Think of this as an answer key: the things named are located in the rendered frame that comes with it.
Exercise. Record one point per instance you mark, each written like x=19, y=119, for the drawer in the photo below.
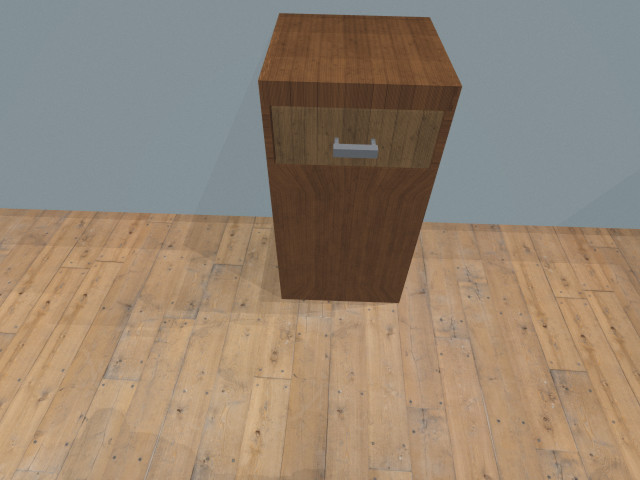
x=305, y=135

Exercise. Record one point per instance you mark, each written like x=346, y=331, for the handle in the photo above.
x=355, y=150

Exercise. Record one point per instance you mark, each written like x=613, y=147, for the cabinet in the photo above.
x=348, y=233

